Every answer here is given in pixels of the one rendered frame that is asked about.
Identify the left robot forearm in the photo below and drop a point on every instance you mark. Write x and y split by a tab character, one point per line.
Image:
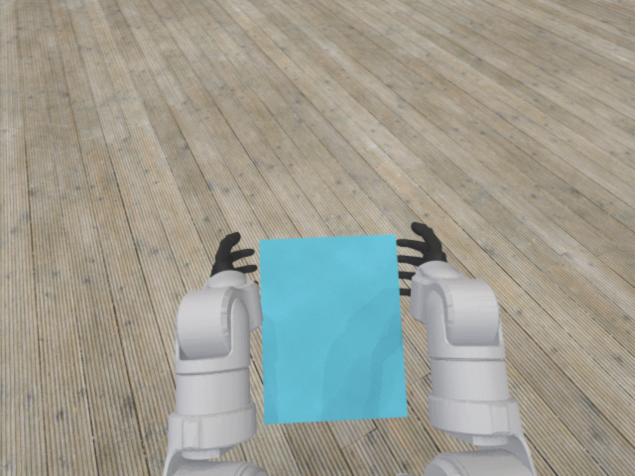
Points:
212	354

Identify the right robot hand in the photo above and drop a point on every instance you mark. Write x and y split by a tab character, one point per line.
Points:
431	250

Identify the right robot upper arm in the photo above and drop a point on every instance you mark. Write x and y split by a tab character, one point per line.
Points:
488	462

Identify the left robot hand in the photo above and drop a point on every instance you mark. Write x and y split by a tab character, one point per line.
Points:
224	259

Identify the right robot forearm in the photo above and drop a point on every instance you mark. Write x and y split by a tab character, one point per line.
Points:
470	399

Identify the carton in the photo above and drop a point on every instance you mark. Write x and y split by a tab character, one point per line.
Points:
332	340

